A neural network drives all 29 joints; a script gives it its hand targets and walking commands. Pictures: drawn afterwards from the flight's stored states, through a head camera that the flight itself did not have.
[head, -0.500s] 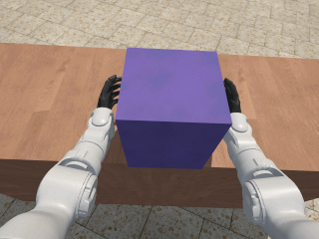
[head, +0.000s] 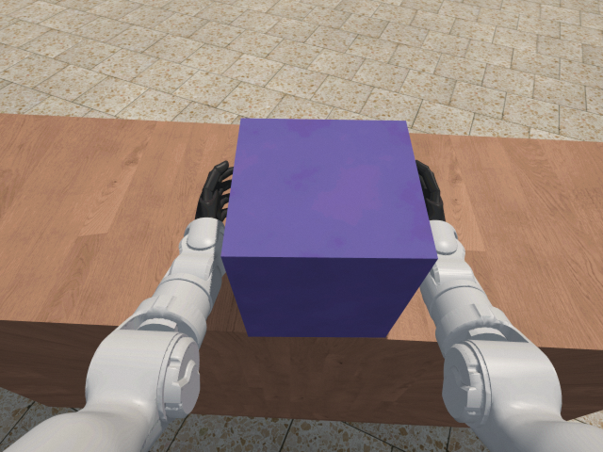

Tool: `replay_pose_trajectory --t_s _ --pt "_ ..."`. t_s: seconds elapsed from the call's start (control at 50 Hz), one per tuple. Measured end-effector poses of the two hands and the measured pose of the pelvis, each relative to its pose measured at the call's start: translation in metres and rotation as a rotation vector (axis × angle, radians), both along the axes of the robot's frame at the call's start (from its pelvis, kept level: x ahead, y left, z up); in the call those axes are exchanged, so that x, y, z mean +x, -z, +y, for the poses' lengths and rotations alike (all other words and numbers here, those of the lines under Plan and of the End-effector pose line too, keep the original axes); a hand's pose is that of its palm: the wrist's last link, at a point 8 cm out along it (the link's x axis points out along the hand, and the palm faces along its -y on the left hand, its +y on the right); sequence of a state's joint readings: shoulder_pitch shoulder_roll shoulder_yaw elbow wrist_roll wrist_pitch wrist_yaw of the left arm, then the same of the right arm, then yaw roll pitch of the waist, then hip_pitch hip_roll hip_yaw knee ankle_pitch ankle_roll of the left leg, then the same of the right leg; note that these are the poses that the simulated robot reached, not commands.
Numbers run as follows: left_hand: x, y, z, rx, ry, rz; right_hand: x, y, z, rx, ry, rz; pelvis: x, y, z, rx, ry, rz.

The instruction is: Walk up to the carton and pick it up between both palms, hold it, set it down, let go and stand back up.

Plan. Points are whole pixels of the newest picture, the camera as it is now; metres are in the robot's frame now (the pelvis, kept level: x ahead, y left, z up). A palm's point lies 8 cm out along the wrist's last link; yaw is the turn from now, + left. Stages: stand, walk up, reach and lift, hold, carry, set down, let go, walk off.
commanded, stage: reach and lift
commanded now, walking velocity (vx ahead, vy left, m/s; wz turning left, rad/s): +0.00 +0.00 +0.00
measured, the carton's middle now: (320, 238) +0.39 -0.04 +0.05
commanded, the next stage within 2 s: none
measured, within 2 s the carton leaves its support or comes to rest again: neither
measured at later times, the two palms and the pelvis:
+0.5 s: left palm (197, 201) +0.43 +0.12 +0.09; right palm (420, 199) +0.42 -0.18 +0.09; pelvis +0.01 +0.00 +0.00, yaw -1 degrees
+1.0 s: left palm (169, 160) +0.42 +0.14 +0.18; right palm (434, 156) +0.40 -0.17 +0.19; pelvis -0.01 +0.01 +0.00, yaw -1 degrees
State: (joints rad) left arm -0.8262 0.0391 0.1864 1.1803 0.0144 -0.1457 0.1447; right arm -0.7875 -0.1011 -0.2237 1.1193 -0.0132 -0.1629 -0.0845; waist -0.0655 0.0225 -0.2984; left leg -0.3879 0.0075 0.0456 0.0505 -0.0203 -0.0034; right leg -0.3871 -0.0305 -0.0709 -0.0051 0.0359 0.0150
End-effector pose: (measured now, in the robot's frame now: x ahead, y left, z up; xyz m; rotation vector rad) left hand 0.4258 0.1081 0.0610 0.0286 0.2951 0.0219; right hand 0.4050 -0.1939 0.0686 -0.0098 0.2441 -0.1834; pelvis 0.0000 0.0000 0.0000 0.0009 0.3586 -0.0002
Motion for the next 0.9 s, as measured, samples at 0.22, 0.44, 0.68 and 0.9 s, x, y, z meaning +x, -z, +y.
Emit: replay_pose_trajectory --t_s 0.22,0.44,0.68,0.9 --pt "0.007 -0.043 0.002 0.027 -0.008 -0.108 0.004 -0.038 0.002 -0.033 -0.012 -0.105 -0.003 0.001 -0.002 0.001 0.003 -0.005" --pt "0.009 -0.033 0.01 0.057 0.006 -0.065 0.012 -0.027 0.007 -0.067 -0.052 -0.056 0.01 0.001 -0.005 0.0 0.021 0.005" --pt "0.006 -0.044 0.028 0.001 -0.035 -0.079 0.018 -0.05 0.026 -0.042 -0.061 -0.076 0.02 -0.001 -0.003 -0.001 0.008 -0.048" --pt "0.0 -0.109 0.028 0.007 -0.02 -0.104 0.005 -0.116 0.029 -0.042 -0.023 -0.1 0.007 -0.004 0.006 -0.003 0.015 -0.171"
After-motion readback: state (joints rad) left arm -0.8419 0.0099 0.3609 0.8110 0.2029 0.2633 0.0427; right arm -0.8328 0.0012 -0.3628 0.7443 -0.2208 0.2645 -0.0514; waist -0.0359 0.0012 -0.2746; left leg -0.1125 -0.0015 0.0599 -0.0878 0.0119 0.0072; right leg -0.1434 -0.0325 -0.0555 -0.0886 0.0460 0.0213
